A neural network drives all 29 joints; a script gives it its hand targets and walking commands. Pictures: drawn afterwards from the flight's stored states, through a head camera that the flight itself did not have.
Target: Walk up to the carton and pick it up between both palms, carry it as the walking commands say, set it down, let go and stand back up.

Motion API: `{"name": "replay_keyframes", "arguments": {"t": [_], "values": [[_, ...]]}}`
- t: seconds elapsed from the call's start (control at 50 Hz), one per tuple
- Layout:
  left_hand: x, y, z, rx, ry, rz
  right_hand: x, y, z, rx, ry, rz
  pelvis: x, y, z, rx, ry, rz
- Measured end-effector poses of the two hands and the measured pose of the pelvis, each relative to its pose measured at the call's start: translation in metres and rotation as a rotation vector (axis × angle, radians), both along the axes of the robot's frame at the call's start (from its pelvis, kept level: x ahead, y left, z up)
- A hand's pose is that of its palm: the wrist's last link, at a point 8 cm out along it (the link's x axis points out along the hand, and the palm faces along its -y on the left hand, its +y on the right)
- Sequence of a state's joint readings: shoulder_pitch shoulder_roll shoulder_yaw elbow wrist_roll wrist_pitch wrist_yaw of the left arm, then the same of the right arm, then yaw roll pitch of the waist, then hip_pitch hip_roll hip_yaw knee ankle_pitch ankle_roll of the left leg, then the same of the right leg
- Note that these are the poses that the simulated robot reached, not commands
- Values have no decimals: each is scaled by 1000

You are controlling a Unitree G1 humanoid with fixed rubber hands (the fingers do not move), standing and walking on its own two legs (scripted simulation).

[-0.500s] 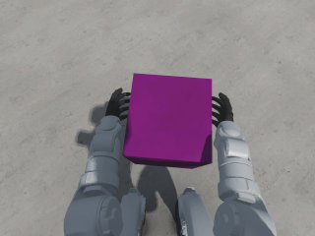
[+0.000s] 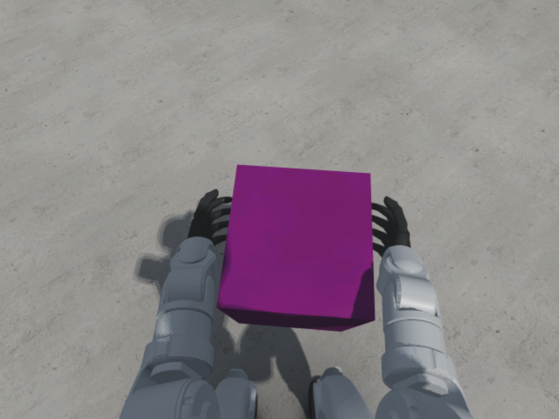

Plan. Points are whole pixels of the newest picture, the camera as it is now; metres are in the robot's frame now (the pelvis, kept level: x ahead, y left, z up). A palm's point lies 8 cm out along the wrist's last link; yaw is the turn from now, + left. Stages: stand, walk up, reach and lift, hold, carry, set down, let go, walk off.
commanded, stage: reach and lift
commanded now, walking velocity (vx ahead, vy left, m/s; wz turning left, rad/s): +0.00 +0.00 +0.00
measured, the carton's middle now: (295, 258) +0.38 -0.01 -0.11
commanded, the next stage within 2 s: none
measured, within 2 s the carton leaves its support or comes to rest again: neither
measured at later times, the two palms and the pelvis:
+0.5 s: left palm (189, 233) +0.37 +0.13 +0.04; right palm (414, 243) +0.35 -0.16 +0.04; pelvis +0.02 +0.00 +0.05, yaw +0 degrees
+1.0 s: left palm (169, 225) +0.35 +0.13 +0.11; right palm (438, 234) +0.34 -0.15 +0.11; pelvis +0.03 +0.00 +0.08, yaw +0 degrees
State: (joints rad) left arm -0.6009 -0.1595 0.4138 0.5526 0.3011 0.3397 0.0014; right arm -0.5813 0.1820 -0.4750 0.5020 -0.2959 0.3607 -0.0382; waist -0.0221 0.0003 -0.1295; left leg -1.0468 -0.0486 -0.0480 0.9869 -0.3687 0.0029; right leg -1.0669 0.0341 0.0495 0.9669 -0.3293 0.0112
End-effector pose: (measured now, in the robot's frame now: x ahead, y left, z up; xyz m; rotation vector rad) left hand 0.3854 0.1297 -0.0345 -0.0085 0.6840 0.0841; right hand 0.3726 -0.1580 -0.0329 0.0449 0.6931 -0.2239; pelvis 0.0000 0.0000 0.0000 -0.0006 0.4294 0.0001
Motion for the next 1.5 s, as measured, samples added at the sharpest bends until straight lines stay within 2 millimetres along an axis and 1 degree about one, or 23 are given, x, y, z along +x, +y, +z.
{"name": "replay_keyframes", "arguments": {"t": [0.32, 0.6, 0.82, 1.14, 1.26, 1.5], "values": [[-12, 0, 46, 8, -4, -9, -13, 0, 46, -6, -5, 1, 13, 0, 38, 1, -112, -1], [-24, 1, 88, 14, -14, -11, -22, 1, 89, -27, -15, 20, 25, 2, 62, -3, -251, -1], [-33, 3, 118, 34, -23, -20, -30, 3, 120, -41, -24, 39, 30, 3, 73, -6, -374, 4], [-46, 3, 161, 36, -55, -13, -41, 3, 161, -37, -57, 44, 31, 2, 78, -6, -516, -1], [-50, 1, 168, 31, -46, -9, -45, 1, 168, -35, -48, 39, 29, 0, 78, -4, -549, -6], [-56, 5, 166, 32, -31, 14, -46, 5, 166, -39, -34, 65, 26, -3, 77, -1, -565, -10]]}}
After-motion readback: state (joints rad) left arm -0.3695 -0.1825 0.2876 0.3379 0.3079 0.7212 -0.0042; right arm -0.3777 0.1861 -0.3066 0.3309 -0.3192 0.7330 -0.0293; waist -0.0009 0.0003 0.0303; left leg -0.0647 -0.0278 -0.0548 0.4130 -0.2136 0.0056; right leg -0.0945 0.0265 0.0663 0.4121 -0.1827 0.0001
